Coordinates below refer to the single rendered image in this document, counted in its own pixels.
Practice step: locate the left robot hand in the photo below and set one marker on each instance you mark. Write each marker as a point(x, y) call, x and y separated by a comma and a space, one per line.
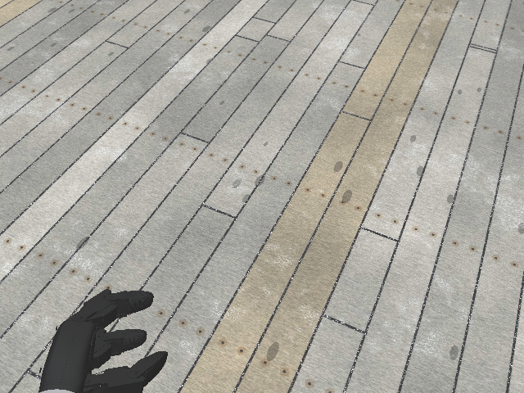
point(81, 344)

